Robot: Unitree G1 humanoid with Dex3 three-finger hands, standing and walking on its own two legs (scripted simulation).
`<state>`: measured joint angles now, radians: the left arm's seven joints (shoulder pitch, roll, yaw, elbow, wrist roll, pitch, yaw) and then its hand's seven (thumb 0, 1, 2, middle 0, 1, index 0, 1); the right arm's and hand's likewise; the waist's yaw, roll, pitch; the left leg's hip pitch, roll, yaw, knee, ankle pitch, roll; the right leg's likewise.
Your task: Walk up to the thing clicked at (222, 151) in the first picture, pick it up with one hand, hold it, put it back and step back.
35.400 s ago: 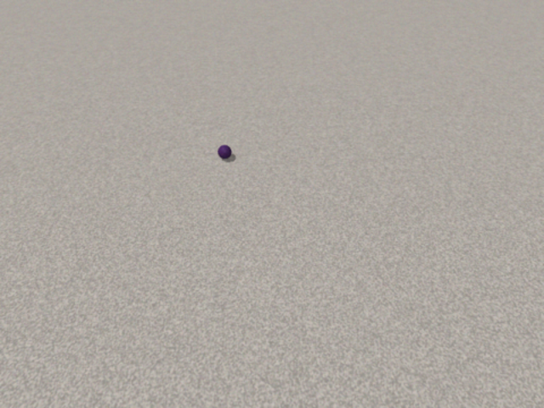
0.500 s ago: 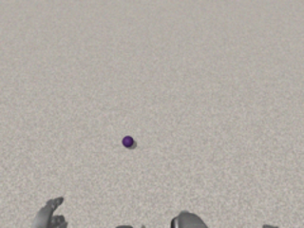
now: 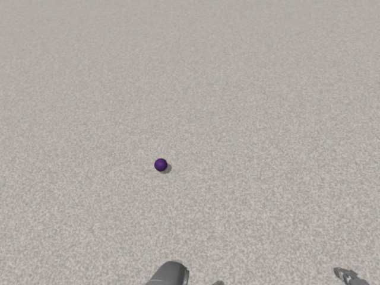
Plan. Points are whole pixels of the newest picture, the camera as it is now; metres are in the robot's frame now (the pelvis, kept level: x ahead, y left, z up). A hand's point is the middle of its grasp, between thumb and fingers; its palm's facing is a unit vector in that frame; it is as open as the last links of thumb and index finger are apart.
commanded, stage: step back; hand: left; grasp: from above
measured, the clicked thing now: (160, 164) +0.84 +0.26 -0.72
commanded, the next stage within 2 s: stand in 1.68 s
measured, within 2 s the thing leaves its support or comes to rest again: neither
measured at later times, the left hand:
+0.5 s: hand out of the picture -0.10 +0.26 -0.15, palm faces +0.00 -0.93 -0.37, open 7.4 cm
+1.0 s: hand out of the picture -0.21 +0.26 -0.14, palm faces +0.07 -0.92 -0.39, open 7.4 cm
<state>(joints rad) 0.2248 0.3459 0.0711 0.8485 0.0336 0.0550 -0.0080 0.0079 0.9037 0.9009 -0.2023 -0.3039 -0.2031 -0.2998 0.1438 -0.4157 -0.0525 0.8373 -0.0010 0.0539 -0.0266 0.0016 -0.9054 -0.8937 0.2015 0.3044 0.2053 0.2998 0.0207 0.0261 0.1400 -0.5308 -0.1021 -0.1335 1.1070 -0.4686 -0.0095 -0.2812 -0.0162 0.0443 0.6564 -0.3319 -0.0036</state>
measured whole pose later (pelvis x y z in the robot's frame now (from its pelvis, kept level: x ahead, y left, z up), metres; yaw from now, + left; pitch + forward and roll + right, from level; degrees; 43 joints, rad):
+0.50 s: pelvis -0.19 -0.02 +0.00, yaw +0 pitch -2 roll -1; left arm 0.19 0.40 0.07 0.86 0.01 0.06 0.00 0.01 0.91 0.90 -0.20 -0.30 -0.20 -0.30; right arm 0.10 -0.37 -0.03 0.82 -0.04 0.03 -0.01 0.00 -0.90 -0.89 0.20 0.31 0.21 0.30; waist 0.02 -0.02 0.16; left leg -0.40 0.05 0.02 0.61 -0.18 0.01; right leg -0.26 0.02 0.07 0.82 -0.51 0.01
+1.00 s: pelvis -0.25 -0.03 +0.00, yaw +3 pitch -3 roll +1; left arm 0.22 0.41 0.08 0.98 0.02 0.01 -0.02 0.01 0.91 0.90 -0.20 -0.30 -0.20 -0.30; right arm 0.26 -0.34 -0.04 0.99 -0.04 -0.02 0.03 0.00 -0.90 -0.89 0.20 0.30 0.21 0.30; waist 0.00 -0.03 0.06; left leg -0.24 -0.01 -0.03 0.56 -0.28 0.01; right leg -0.31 -0.03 0.00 0.76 -0.49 -0.02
